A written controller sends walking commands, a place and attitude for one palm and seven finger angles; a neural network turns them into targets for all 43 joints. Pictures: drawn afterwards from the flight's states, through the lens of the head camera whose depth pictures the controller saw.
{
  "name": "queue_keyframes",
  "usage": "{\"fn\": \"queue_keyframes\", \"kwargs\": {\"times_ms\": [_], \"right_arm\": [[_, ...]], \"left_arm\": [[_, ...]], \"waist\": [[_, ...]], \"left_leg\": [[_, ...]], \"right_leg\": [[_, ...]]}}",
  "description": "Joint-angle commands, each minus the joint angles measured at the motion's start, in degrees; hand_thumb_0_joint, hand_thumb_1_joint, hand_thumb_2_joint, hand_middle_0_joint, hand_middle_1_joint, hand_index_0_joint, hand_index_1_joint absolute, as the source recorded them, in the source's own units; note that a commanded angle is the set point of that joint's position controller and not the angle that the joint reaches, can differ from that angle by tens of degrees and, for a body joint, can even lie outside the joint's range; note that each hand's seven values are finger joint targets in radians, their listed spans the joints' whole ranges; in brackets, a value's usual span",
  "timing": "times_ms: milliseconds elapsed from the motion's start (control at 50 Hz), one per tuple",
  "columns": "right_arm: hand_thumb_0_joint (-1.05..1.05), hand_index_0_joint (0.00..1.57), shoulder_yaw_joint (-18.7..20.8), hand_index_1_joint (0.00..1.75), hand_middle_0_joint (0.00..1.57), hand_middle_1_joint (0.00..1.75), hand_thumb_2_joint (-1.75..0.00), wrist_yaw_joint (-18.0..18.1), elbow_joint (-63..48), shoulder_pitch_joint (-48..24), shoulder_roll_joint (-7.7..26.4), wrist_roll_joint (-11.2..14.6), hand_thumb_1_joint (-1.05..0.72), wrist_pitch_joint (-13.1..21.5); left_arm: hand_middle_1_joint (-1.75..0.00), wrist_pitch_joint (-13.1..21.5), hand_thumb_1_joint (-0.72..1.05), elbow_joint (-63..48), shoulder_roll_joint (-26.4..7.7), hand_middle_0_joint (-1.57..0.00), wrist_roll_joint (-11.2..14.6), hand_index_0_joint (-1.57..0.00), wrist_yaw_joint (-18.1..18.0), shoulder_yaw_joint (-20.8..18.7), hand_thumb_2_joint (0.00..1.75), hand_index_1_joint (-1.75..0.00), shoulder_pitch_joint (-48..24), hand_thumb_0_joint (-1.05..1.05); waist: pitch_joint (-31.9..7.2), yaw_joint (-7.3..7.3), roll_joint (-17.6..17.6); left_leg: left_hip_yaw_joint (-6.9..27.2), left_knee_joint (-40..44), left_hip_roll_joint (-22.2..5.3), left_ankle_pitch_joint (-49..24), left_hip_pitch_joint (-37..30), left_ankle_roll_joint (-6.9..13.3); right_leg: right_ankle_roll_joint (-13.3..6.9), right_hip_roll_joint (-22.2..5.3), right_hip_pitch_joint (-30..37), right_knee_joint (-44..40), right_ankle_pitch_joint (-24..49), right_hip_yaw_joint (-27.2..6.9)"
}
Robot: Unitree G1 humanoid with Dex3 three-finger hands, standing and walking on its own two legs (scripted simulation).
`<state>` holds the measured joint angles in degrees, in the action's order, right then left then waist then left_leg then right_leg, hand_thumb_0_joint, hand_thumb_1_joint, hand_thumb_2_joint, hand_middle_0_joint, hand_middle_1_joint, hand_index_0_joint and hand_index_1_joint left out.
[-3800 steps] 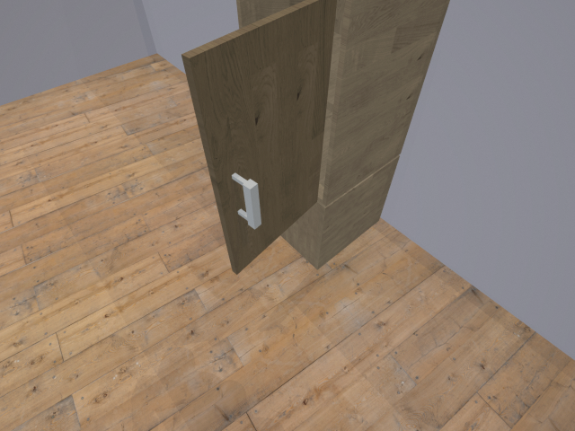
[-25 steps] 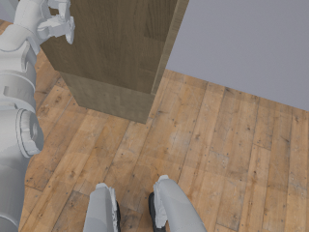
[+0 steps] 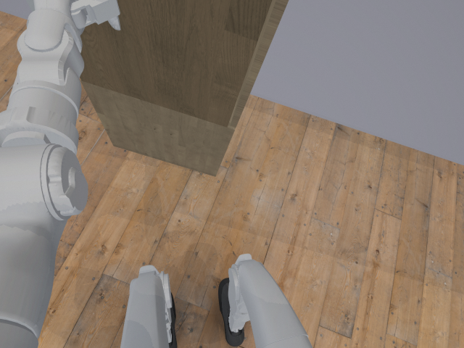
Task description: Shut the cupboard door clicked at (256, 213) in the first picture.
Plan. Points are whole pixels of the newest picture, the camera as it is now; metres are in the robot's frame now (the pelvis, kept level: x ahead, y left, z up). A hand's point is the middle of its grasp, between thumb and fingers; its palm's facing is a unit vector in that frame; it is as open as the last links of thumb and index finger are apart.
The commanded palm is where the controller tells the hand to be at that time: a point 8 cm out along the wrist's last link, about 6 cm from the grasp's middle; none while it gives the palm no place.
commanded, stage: pull the fist back off the door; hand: left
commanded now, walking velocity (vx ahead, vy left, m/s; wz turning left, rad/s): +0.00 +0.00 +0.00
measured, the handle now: out of the picture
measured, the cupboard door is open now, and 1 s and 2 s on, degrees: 0 0 0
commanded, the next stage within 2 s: draw the hand back to the body in 0.74 s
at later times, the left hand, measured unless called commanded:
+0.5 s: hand (134, 10) +0.59 +0.09 +0.10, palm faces +0.04 -1.00 -0.03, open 3.2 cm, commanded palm +0.54 +0.12 +0.10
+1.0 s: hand (131, 36) +0.53 +0.09 +0.12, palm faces +0.03 -1.00 -0.04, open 3.1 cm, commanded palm +0.47 +0.15 +0.13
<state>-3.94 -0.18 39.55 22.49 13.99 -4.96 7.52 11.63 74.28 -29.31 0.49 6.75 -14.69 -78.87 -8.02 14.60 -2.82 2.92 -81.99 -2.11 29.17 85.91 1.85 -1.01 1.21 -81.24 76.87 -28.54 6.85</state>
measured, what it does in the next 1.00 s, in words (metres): rises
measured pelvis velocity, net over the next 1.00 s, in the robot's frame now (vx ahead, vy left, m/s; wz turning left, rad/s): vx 0.06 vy -0.02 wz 0.02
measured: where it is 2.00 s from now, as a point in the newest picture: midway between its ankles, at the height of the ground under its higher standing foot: (200, 329)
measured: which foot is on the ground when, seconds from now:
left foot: down 0.00-1.00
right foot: down 0.00-1.00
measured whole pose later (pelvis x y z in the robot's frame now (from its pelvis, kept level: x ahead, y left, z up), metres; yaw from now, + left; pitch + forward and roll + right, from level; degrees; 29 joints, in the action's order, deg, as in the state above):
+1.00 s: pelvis +0.06 -0.02 +0.07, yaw +1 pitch +24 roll -1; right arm 1.6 -3.3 33.6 16.8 13.3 -2.1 -3.7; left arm 28.4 49.8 -10.7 2.8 -2.3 -11.2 -38.8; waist -9.3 6.9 -2.5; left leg -1.4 -66.1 -1.9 30.5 60.1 0.3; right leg -2.0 1.4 -59.0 65.4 -30.8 2.3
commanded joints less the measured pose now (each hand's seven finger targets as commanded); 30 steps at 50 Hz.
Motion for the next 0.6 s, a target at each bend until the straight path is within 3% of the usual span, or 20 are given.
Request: {"fn": "queue_keyframes", "kwargs": {"times_ms": [0, 40, 80, 100, 140, 200, 240, 260, 340, 380, 420, 460, 480, 560, 580], "right_arm": [[0.00, 0.20, 5.1, 0.30, 0.20, 0.30, -0.90, -2.7, 0.2, 14.9, 12.1, -1.9, -0.90, 0.1], [0.00, 0.20, 5.5, 0.30, 0.20, 0.30, -0.90, -3.9, 0.7, 15.2, 12.2, -2.1, -0.90, -0.4], [0.00, 0.20, 5.7, 0.30, 0.20, 0.30, -0.90, -4.3, 0.8, 15.4, 12.6, -1.9, -0.90, -1.1], [0.00, 0.20, 5.7, 0.30, 0.20, 0.30, -0.90, -4.4, 0.5, 14.9, 12.6, -1.6, -0.90, -1.4], [0.00, 0.20, 5.3, 0.30, 0.20, 0.30, -0.90, -4.1, -0.1, 14.4, 12.8, -1.2, -0.90, -1.8], [0.00, 0.20, 5.0, 0.30, 0.20, 0.30, -0.90, -3.9, -1.5, 14.1, 12.4, -0.7, -0.90, -2.0], [0.00, 0.20, 5.0, 0.30, 0.20, 0.30, -0.90, -3.9, -1.9, 14.1, 12.1, -0.6, -0.90, -2.5], [0.00, 0.20, 5.1, 0.30, 0.20, 0.30, -0.90, -4.0, -2.2, 13.9, 11.9, -0.4, -0.90, -2.7], [0.00, 0.20, 5.4, 0.30, 0.20, 0.30, -0.90, -4.2, -2.9, 14.0, 11.6, -0.1, -0.90, -4.1], [0.00, 0.20, 5.8, 0.30, 0.20, 0.30, -0.90, -4.2, -3.6, 14.0, 11.4, 0.1, -0.90, -4.9], [0.00, 0.20, 6.2, 0.30, 0.20, 0.30, -0.90, -4.4, -4.4, 13.3, 10.8, 0.5, -0.90, -5.8], [0.00, 0.20, 6.6, 0.30, 0.20, 0.30, -0.90, -4.4, -5.1, 12.8, 10.5, 0.9, -0.90, -6.7], [0.00, 0.20, 6.7, 0.30, 0.20, 0.30, -0.90, -4.3, -5.3, 12.6, 10.5, 1.0, -0.90, -7.0], [0.00, 0.20, 7.4, 0.30, 0.20, 0.30, -0.90, -3.9, -5.6, 11.2, 9.6, 1.5, -0.90, -7.9], [0.00, 0.20, 7.5, 0.30, 0.20, 0.30, -0.90, -3.7, -5.7, 11.1, 9.5, 1.4, -0.90, -7.9]], "left_arm": [[-1.50, 7.6, 0.90, -14.2, -0.5, -1.30, -5.3, -1.30, -18.7, -0.6, 0.90, -1.50, -40.9, 0.00], [-1.50, 10.2, 0.90, -13.2, 0.3, -1.30, -9.2, -1.30, -18.7, 2.8, 0.90, -1.50, -41.2, 0.00], [-1.50, 11.4, 0.90, -10.9, -0.2, -1.30, -10.2, -1.30, -17.0, 4.1, 0.90, -1.50, -40.3, 0.00], [-1.50, 11.4, 0.90, -9.4, 1.6, -1.30, -9.6, -1.30, -15.8, 5.3, 0.90, -1.50, -39.1, 0.00], [-1.50, 10.8, 0.90, -7.5, 0.2, -1.30, -6.9, -1.30, -13.9, 3.5, 0.90, -1.50, -36.6, 0.00], [-1.50, 11.5, 0.90, -8.7, -0.1, -1.30, -3.9, -1.30, -12.1, 1.6, 0.90, -1.50, -32.2, 0.00], [-1.50, 12.5, 0.90, -9.3, -0.5, -1.30, -2.7, -1.30, -11.5, 0.4, 0.90, -1.50, -28.1, 0.00], [-1.50, 12.8, 0.90, -9.4, 0.8, -1.30, -2.4, -1.30, -11.4, 0.9, 0.90, -1.50, -26.0, 0.00], [-1.50, 14.6, 0.90, -10.0, -1.7, -1.30, -2.7, -1.30, -11.9, -1.9, 0.90, -1.50, -19.1, 0.00], [-1.50, 15.7, 0.90, -13.2, -2.7, -1.30, -2.5, -1.30, -11.7, -3.3, 0.90, -1.50, -15.8, 0.00], [-1.50, 16.4, 0.90, -16.1, -1.0, -1.30, -2.2, -1.30, -11.2, -2.9, 0.90, -1.50, -10.8, 0.00], [-1.50, 16.5, 0.90, -18.3, 0.7, -1.30, -1.1, -1.30, -10.9, -2.8, 0.90, -1.50, -6.5, 0.00], [-1.50, 16.8, 0.90, -18.9, 1.3, -1.30, -0.6, -1.30, -10.9, -2.9, 0.90, -1.50, -4.6, 0.00], [-1.50, 18.7, 0.90, -24.4, 3.3, -1.30, 0.4, -1.30, -11.6, -2.5, 0.90, -1.50, -1.5, 0.00], [-1.50, 19.8, 0.90, -26.3, 3.2, -1.30, 0.4, -1.30, -11.8, -2.5, 0.90, -1.50, -1.0, 0.00]], "waist": [[-32.9, 8.64, -16.8], [-32.2, 9.37, -18.6], [-31.1, 9.64, -18.2], [-30.0, 9.54, -18.0], [-28.6, 8.76, -15.3], [-31.3, 6.47, -14.9], [-30.3, 5.29, -12.3], [-30.2, 5.04, -11.4], [-29.0, 3.14, -7.7], [-31.9, 1.33, -7.6], [-33.9, -0.40, -8.9], [-33.9, -1.18, -5.8], [-34.3, -1.59, -6.1], [-32.7, -2.07, -2.5], [-33.7, -2.53, -3.4]], "left_leg": [[9.9, 13.6, -1.1, -0.8, -39.8, -1.3], [10.1, 14.3, -0.8, 0.1, -41.6, -1.5], [10.6, 15.1, -0.8, 0.9, -42.1, -1.5], [10.7, 15.5, -0.7, 2.3, -41.6, -1.4], [9.5, 16.2, -0.1, 3.4, -38.9, -1.0], [7.5, 16.0, 0.5, 0.2, -37.9, -0.7], [6.4, 16.0, 0.4, -1.5, -36.9, -0.6], [5.6, 15.7, 0.7, -2.1, -36.0, -0.4], [3.2, 15.2, 0.7, -5.2, -33.0, 0.0], [2.2, 15.3, 0.9, -9.3, -34.2, 0.0], [1.6, 15.8, 0.9, -13.6, -37.2, -0.4], [0.7, 16.3, 1.0, -15.8, -37.2, -0.3], [0.5, 16.3, 1.2, -17.5, -38.2, -0.3], [-0.7, 17.0, 1.4, -19.3, -38.3, -0.2], [-0.8, 16.9, 1.5, -20.9, -39.7, -0.2]], "right_leg": [[-0.2, 0.9, 0.6, -10.0, 2.7, -2.2], [-0.6, 0.7, -0.3, -10.6, 2.3, -2.3], [-1.0, 0.6, 0.4, -11.4, 2.2, -2.5], [-1.1, 0.6, 0.6, -11.8, 1.9, -2.5], [-1.2, 0.8, 3.9, -12.9, 1.3, -2.6], [-1.2, 1.0, 8.3, -13.4, 2.6, -3.1], [-1.1, 1.2, 10.9, -14.0, 3.1, -3.2], [-1.0, 1.2, 12.1, -14.4, 3.2, -3.5], [-0.8, 1.4, 17.1, -15.3, 4.4, -4.3], [-0.8, 1.4, 21.4, -15.4, 7.5, -4.8], [-0.9, 1.4, 23.6, -15.4, 11.1, -4.6], [-0.5, 1.5, 27.5, -16.0, 14.4, -4.9], [-0.6, 1.5, 28.0, -15.8, 16.4, -5.1], [0.0, 1.3, 32.1, -16.6, 21.0, -5.5], [0.0, 1.3, 32.6, -16.2, 22.8, -5.7]]}}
